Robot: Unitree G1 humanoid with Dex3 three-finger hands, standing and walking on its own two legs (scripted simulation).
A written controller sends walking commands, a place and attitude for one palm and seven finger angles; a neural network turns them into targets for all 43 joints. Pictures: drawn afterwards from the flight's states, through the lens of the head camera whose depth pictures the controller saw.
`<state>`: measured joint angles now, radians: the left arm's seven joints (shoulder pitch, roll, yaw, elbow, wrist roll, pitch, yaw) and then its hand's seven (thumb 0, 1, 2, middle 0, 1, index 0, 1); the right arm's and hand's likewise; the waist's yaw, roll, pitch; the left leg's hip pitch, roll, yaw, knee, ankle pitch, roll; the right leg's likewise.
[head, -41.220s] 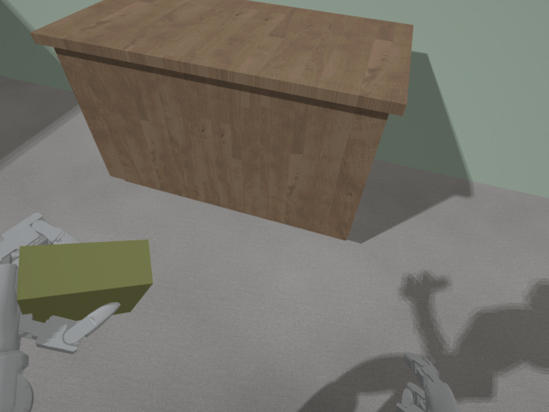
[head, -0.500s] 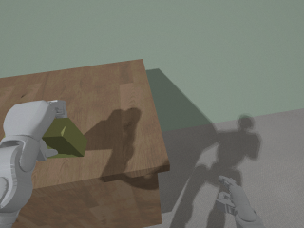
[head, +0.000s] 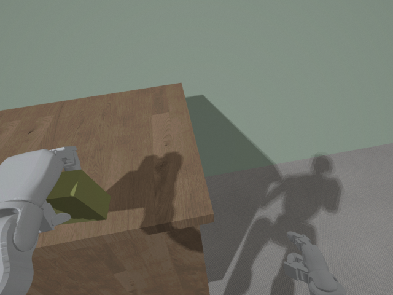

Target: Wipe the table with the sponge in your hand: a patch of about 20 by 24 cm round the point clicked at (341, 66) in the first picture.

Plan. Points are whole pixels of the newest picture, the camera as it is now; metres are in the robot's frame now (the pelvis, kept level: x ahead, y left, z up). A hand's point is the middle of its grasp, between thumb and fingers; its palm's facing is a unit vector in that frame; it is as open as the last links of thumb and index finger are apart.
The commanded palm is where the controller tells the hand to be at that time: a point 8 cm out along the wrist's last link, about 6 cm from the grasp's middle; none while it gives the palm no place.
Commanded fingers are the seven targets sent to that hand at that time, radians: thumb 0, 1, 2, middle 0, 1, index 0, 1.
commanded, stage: bring the sponge back beside the body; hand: left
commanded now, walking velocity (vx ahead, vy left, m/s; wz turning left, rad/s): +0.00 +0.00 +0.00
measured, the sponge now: (64, 204) +0.20 +0.30 +0.13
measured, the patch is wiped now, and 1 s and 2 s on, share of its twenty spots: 0.95 0.95 0.95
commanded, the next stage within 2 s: step back with the hand held close in 0.36 s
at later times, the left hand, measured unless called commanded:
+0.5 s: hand (66, 189) +0.20 +0.28 +0.17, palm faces +0.14 -0.06 -0.99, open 9.1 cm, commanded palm +0.17 +0.27 +0.22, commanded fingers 0.00 0.10 1.30 -1.20 -1.60 -1.20 -1.60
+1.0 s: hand (92, 178) +0.21 +0.22 +0.20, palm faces +0.37 -0.82 -0.45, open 9.1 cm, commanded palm +0.15 +0.27 +0.22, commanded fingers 0.00 0.10 1.30 -1.20 -1.60 -1.20 -1.60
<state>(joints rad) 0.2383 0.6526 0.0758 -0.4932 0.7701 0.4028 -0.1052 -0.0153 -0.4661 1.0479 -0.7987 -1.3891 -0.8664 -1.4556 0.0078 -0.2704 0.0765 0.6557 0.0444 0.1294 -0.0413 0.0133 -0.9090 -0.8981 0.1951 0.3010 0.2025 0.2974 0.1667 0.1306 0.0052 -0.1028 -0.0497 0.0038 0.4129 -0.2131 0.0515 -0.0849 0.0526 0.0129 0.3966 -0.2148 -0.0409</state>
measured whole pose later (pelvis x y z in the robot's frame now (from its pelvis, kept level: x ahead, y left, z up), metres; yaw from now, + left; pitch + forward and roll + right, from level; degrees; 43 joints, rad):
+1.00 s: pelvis -0.02 -0.01 -0.01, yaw -1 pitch +1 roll +0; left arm 0.42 0.42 0.40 -0.55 -0.07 -0.11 0.12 -0.02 -0.47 1.05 -0.80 -1.40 -0.87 -1.47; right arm 0.23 -0.24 -0.01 0.61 0.03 0.04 -0.05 0.01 -0.91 -0.90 0.20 0.30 0.20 0.30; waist -0.03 0.05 -0.04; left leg -0.38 -0.04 -0.02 0.70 -0.33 0.02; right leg -0.32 0.06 -0.01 0.56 -0.26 -0.06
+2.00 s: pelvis -0.28 +0.06 -0.02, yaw -2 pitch -1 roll -1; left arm 0.33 0.37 0.38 -0.46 -0.06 -0.11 0.15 -0.02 -0.49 1.06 -0.81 -1.41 -0.88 -1.47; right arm 0.27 -0.24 0.00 0.69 0.03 -0.04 -0.08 0.01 -0.91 -0.90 0.20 0.30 0.20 0.30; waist 0.00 -0.03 -0.11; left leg -0.31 -0.04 0.03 0.60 -0.30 0.06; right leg -0.20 0.00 0.02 0.58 -0.36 0.02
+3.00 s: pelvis -0.32 +0.10 -0.01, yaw -3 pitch -1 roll -1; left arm 0.36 0.38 0.37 -0.54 -0.04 -0.13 0.15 -0.02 -0.49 1.06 -0.81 -1.41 -0.88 -1.47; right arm 0.17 -0.18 0.03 0.62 0.01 -0.10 -0.05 0.01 -0.91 -0.90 0.20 0.30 0.21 0.30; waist 0.01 0.00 0.00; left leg -0.28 0.02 0.02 0.54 -0.25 0.02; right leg -0.19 0.02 -0.03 0.47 -0.27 0.00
